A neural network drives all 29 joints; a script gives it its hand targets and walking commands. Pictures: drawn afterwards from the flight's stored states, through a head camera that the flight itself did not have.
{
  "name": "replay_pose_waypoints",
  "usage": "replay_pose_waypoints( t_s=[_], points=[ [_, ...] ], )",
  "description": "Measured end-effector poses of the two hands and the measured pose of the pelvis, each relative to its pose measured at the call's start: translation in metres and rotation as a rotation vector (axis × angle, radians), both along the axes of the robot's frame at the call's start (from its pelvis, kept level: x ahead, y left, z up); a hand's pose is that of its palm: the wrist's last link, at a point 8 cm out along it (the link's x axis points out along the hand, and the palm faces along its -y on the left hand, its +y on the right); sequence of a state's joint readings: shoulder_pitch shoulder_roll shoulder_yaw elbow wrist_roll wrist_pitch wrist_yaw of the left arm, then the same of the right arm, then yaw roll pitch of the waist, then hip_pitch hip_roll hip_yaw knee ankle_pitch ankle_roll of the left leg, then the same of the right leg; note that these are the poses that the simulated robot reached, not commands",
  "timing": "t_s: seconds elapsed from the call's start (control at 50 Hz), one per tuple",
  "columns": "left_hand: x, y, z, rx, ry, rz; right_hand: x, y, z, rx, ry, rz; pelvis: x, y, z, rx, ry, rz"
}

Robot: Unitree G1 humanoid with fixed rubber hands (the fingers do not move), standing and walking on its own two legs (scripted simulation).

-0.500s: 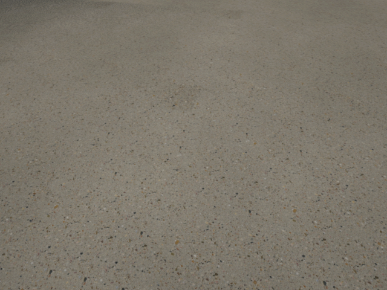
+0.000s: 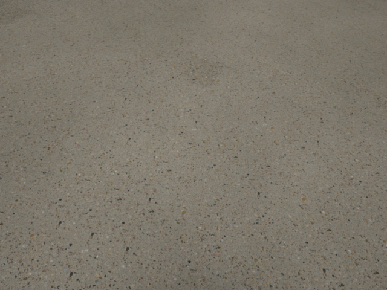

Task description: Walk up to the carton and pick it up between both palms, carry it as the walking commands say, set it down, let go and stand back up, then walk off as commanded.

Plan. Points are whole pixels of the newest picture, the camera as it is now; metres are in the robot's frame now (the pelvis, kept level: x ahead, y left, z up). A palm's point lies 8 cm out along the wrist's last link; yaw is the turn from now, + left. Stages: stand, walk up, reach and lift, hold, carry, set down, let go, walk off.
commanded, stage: walk off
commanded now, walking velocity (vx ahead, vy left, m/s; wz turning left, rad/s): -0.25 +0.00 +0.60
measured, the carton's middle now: out of the picture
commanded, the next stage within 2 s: none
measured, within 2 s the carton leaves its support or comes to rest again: neither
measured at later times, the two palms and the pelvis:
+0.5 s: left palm out of the picture -0.15 +0.26 -0.08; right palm out of the picture +0.02 -0.27 -0.10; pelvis -0.14 -0.03 +0.03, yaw +15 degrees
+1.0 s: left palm out of the picture -0.34 +0.24 -0.09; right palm out of the picture -0.04 -0.22 -0.06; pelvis -0.27 -0.04 +0.03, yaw +34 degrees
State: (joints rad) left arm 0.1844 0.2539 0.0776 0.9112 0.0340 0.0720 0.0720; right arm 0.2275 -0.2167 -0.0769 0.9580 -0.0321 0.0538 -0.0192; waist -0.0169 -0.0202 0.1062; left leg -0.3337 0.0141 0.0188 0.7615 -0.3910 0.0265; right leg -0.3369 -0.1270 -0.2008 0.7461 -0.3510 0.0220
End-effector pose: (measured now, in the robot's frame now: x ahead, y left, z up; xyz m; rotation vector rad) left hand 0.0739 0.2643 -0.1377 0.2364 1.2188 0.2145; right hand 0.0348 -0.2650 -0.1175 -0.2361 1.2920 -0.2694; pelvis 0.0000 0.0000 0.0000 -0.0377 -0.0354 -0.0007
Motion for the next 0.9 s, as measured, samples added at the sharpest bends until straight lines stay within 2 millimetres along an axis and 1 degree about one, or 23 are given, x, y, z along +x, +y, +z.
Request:
replay_pose_waypoints(
  t_s=[0.04, 0.12, 0.18, 0.24, 0.32, 0.38, 0.42, 0.46, 0.5, 0.54, 0.56, 0.58, 0.6, 0.66, 0.7, 0.74, 0.78, 0.82, 0.86, 0.9],
  points=[
    [-0.002, 0.005, 0.001, -0.009, -0.014, 0.019, -0.005, 0.009, 0.003, 0.002, 0.001, 0.029, -0.009, 0.005, 0.002, 0.005, 0.000, 0.011],
    [-0.009, 0.008, 0.021, -0.034, -0.051, 0.040, -0.013, 0.018, 0.019, 0.002, -0.001, 0.061, -0.028, 0.012, 0.019, -0.013, 0.020, 0.052],
    [-0.025, 0.011, 0.033, -0.039, -0.071, 0.067, -0.006, 0.019, 0.029, 0.000, -0.035, 0.095, -0.042, 0.013, 0.027, -0.020, 0.036, 0.082],
    [-0.046, 0.013, 0.040, -0.034, -0.086, 0.104, 0.002, 0.019, 0.035, -0.001, -0.080, 0.136, -0.057, 0.012, 0.031, -0.027, 0.041, 0.113],
    [-0.081, 0.012, 0.045, -0.020, -0.096, 0.163, 0.001, 0.015, 0.035, 0.007, -0.106, 0.187, -0.080, 0.005, 0.032, -0.031, 0.042, 0.155],
    [-0.116, 0.007, 0.049, -0.004, -0.090, 0.214, -0.006, 0.009, 0.032, 0.026, -0.106, 0.216, -0.098, -0.005, 0.031, -0.031, 0.047, 0.191],
    [-0.148, 0.002, 0.051, 0.021, -0.074, 0.253, -0.009, 0.004, 0.027, 0.044, -0.110, 0.237, -0.110, -0.014, 0.030, -0.027, 0.056, 0.216],
    [-0.189, -0.001, 0.052, 0.068, -0.042, 0.281, -0.009, 0.000, 0.020, 0.066, -0.129, 0.259, -0.123, -0.024, 0.025, 0.016, 0.072, 0.226],
    [-0.228, -0.007, 0.056, 0.095, 0.012, 0.305, -0.012, -0.002, 0.018, 0.069, -0.135, 0.296, -0.138, -0.029, 0.026, 0.027, 0.052, 0.257],
    [-0.253, -0.011, 0.063, 0.108, 0.031, 0.321, -0.017, -0.004, 0.018, 0.075, -0.131, 0.324, -0.147, -0.031, 0.029, 0.033, 0.042, 0.280],
    [-0.260, -0.011, 0.065, 0.112, 0.029, 0.326, -0.020, -0.005, 0.019, 0.080, -0.132, 0.333, -0.151, -0.032, 0.029, 0.037, 0.038, 0.290],
    [-0.262, -0.011, 0.066, 0.115, 0.017, 0.331, -0.024, -0.007, 0.020, 0.083, -0.132, 0.340, -0.155, -0.033, 0.029, 0.039, 0.037, 0.306],
    [-0.260, -0.010, 0.066, 0.117, -0.009, 0.337, -0.029, -0.009, 0.020, 0.081, -0.126, 0.347, -0.159, -0.034, 0.029, 0.041, 0.038, 0.324],
    [-0.246, -0.010, 0.067, 0.110, -0.127, 0.339, -0.045, -0.012, 0.020, 0.070, -0.094, 0.377, -0.173, -0.037, 0.026, 0.040, 0.045, 0.369],
    [-0.244, -0.012, 0.064, 0.091, -0.193, 0.341, -0.050, -0.007, 0.020, 0.065, -0.087, 0.402, -0.184, -0.036, 0.023, 0.035, 0.043, 0.399],
    [-0.251, -0.012, 0.056, 0.064, -0.233, 0.351, -0.051, 0.004, 0.022, 0.061, -0.101, 0.436, -0.196, -0.035, 0.019, 0.030, 0.036, 0.431],
    [-0.269, -0.009, 0.045, 0.036, -0.252, 0.376, -0.051, 0.017, 0.024, 0.047, -0.130, 0.481, -0.210, -0.031, 0.013, 0.021, 0.028, 0.466],
    [-0.298, -0.007, 0.035, 0.015, -0.231, 0.410, -0.053, 0.030, 0.030, 0.040, -0.155, 0.524, -0.224, -0.030, 0.012, 0.042, 0.020, 0.477],
    [-0.330, -0.009, 0.035, 0.007, -0.181, 0.456, -0.060, 0.037, 0.040, 0.032, -0.170, 0.569, -0.236, -0.031, 0.019, 0.016, 0.018, 0.503],
    [-0.357, -0.012, 0.040, -0.003, -0.150, 0.497, -0.069, 0.038, 0.049, 0.015, -0.158, 0.598, -0.247, -0.033, 0.027, -0.005, 0.020, 0.530]
  ],
)
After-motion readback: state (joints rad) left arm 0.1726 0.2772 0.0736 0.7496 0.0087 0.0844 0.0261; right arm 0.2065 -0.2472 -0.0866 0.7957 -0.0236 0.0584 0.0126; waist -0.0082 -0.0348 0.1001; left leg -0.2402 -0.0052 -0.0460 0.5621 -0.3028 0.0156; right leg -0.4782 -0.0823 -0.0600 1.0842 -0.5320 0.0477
